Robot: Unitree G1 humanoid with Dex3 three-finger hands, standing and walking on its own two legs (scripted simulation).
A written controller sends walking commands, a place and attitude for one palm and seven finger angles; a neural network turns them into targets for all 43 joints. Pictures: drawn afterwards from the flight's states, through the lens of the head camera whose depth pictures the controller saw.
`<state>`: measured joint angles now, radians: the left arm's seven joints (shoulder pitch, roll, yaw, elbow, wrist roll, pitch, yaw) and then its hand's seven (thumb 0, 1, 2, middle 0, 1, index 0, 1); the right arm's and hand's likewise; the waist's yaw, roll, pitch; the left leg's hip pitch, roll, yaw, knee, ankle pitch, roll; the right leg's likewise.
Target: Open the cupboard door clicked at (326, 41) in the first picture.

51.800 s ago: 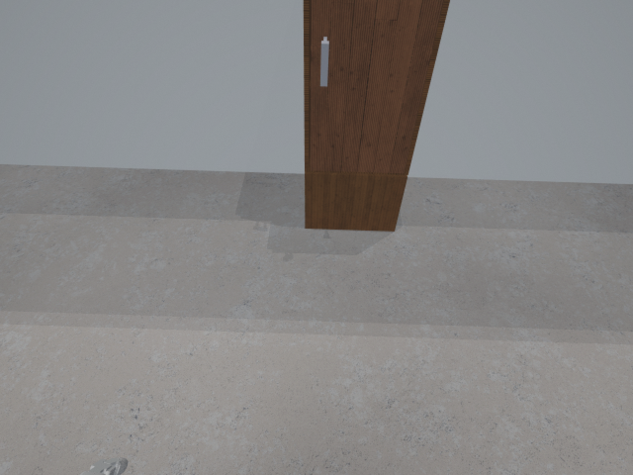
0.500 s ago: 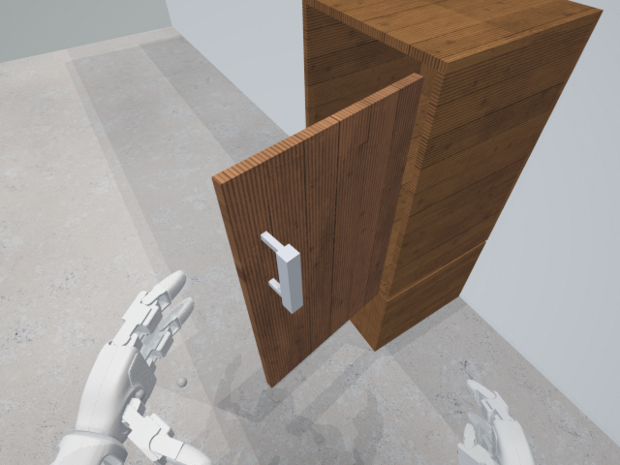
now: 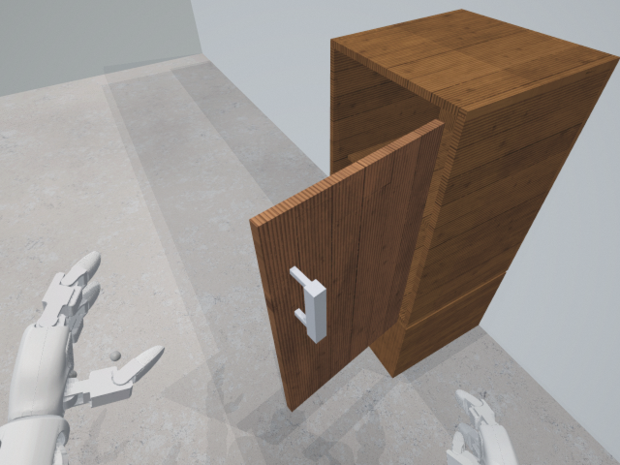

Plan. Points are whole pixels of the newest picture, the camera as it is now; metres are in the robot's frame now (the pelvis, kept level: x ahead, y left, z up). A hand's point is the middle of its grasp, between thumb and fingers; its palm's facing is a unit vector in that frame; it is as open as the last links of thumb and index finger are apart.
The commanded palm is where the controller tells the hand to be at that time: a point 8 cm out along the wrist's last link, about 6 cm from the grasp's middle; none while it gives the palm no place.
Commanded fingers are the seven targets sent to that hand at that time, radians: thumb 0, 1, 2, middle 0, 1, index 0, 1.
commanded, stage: draw the hand back to the body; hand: left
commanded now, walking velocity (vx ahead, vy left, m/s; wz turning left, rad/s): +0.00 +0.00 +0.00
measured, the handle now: (307, 304) +0.35 +0.05 +0.00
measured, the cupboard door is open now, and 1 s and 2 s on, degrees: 100 100 100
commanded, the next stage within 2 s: step back with the hand held close in 0.62 s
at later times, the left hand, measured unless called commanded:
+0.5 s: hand (84, 342) +0.19 +0.25 +0.15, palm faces +0.43 -0.81 -0.40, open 7.6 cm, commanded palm +0.14 +0.29 +0.17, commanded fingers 0.00 0.90 0.90 -0.20 -0.30 -0.20 -0.30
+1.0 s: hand (86, 345) +0.18 +0.24 +0.16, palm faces +0.34 -0.79 -0.51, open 7.4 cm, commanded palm +0.13 +0.28 +0.18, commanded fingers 0.00 0.90 0.90 -0.20 -0.30 -0.20 -0.30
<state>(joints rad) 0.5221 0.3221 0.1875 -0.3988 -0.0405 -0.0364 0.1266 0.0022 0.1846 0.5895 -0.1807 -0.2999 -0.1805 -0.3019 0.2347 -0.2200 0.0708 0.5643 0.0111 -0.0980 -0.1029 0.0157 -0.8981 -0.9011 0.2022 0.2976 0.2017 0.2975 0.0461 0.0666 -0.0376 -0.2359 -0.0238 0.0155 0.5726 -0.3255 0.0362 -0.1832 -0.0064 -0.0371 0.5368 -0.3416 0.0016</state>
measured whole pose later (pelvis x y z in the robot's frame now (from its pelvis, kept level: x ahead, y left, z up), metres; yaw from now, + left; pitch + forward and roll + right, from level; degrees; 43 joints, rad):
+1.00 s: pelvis -0.02 -0.02 +0.01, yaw -1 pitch +0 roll -1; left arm 0.55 0.38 0.36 -0.41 -0.06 -0.13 0.10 0.02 0.89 0.90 -0.21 -0.30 -0.21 -0.30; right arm 0.16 -0.26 -0.01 0.58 0.01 0.00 -0.09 0.01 -0.90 -0.90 0.20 0.30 0.20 0.30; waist 0.01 0.08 0.02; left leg -0.22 0.01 0.02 0.43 -0.22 0.01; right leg -0.16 0.03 -0.03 0.38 -0.22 -0.02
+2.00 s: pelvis -0.19 +0.00 +0.01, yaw -1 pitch +6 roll -4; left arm 0.53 0.44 0.43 -0.60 -0.06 -0.20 0.15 0.02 0.89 0.90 -0.21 -0.30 -0.21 -0.30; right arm 0.14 -0.15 0.02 0.63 -0.03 -0.14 -0.05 0.01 -0.90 -0.90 0.20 0.30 0.20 0.30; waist 0.02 -0.01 -0.01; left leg -0.47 0.06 0.04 0.36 0.01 0.04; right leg -0.25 0.06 0.02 0.81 -0.53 0.02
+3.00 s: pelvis -0.31 +0.00 +0.00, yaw -1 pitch -1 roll +2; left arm 0.52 0.41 0.40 -0.51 -0.01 -0.20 0.16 0.02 0.89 0.90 -0.21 -0.30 -0.21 -0.30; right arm 0.22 -0.19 -0.01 0.63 -0.01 -0.15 -0.08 0.02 -0.90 -0.90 0.20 0.30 0.20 0.30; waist 0.01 -0.06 0.05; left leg -0.25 0.02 0.10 0.53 -0.27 0.00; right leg -0.25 -0.04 -0.04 0.65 -0.40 0.01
